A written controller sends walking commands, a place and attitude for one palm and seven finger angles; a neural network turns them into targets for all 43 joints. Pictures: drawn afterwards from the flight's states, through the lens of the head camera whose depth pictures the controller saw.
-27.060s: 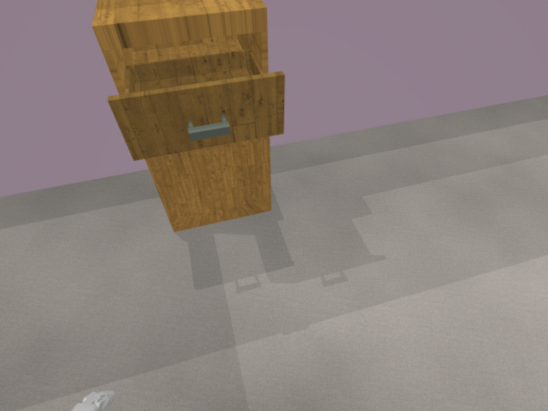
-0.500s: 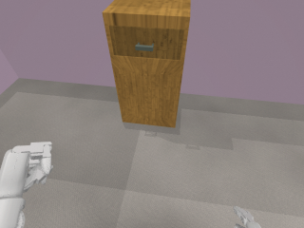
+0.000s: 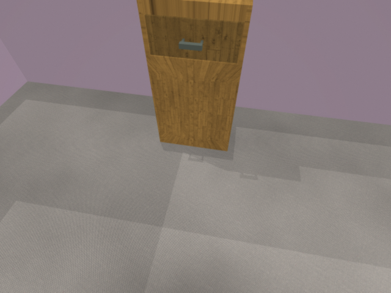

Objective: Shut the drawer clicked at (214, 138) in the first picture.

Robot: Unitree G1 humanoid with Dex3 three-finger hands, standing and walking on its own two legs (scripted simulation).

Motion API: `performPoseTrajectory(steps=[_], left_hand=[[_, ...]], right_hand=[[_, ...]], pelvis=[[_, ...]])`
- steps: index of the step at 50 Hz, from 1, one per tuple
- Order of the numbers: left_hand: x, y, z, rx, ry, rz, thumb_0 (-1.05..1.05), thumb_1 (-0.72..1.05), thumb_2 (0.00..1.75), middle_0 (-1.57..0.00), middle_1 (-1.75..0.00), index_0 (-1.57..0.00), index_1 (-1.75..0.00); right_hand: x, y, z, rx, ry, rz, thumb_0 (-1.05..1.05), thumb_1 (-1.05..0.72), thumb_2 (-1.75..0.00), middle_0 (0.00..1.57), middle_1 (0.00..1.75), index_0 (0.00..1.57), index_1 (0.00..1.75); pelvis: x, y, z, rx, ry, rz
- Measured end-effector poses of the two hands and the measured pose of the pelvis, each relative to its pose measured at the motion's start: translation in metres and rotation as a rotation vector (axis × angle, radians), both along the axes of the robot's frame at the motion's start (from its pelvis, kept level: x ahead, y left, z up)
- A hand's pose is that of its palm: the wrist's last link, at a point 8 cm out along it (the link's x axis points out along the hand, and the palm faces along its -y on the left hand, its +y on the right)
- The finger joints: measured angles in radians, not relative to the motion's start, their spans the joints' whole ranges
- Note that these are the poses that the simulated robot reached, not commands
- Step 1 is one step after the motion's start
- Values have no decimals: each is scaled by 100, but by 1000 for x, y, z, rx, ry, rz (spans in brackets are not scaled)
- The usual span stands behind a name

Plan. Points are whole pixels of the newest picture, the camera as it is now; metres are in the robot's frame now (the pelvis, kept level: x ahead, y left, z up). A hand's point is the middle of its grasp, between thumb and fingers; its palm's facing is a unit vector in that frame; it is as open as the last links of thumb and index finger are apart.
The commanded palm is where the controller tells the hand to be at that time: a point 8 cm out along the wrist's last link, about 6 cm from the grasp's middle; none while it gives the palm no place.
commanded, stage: let the arm hang, fingers relaxed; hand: left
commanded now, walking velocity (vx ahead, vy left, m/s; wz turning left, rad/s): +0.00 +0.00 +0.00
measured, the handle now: (191, 43) +1.07 +0.09 -0.03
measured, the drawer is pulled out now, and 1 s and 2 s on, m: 0.00 0.00 0.00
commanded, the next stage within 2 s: look to check the result in 0.54 s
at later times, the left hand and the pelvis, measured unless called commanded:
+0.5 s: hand out of the picture +0.10 +0.23 -0.15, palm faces -0.03 -0.95 -0.31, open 7.4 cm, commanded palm none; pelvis +0.02 +0.00 +0.01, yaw -1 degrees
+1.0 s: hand out of the picture +0.13 +0.24 -0.15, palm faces -0.04 -0.94 -0.34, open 7.4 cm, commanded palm none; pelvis +0.05 +0.00 +0.01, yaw -1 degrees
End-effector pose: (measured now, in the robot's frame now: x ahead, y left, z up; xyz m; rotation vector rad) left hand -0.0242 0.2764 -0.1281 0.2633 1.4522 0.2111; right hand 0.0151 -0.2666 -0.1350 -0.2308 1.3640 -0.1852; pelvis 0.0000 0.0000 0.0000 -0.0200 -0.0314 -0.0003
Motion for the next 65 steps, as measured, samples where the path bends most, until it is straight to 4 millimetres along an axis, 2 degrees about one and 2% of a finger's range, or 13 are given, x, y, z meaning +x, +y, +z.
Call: performPoseTrajectory(steps=[4, 10, 18, 24, 35, 51, 65], left_hand=[[8, 10, 5, 25, -11, 2, 1, 91, 90, -45, -59, -45, -58], [44, 14, 8, 34, -92, -20, 1, 91, 90, -28, -41, -29, -40], [96, 6, 10, 14, -193, -64, 1, 91, 90, -21, -32, -22, -31], [121, -1, 10, -1, -220, -86, 1, 91, 90, -20, -31, -21, -30], [135, -1, 10, 2, -189, -88, 1, 90, 90, -20, -30, -20, -30], [150, 5, 16, 37, -173, -81, 1, 90, 90, -20, -30, -20, -30], [175, 2, 18, 34, -206, -98, 1, 90, 90, -20, -30, -20, -30]], right_hand=[[-2, 7, -4, 18, 8, -10, 0, -90, -90, 20, 30, 20, 29], [7, 16, -7, 39, -15, -16, 0, -90, -90, 20, 30, 20, 29], [28, 15, -4, 38, -56, -20, 0, -90, -90, 20, 30, 20, 29], [43, 7, 1, 18, -70, -17, 0, -90, -90, 20, 30, 20, 29], [68, -9, 8, -16, -71, -4, 0, -90, -90, 20, 30, 20, 29], [108, -20, 12, -26, -99, 24, 0, -90, -90, 20, 30, 20, 29], [124, -30, 17, -48, -119, 26, 0, -90, -90, 20, 30, 20, 29]], pelvis=[[2, 3, 1, 2, -1, -2], [6, 6, 2, 12, -7, -4], [16, 7, 4, 18, -3, -8], [23, 5, 5, 19, 1, -9], [38, 1, 7, 18, 10, -12], [56, -5, 9, 20, 18, -11], [68, -8, 10, 21, 20, -15]])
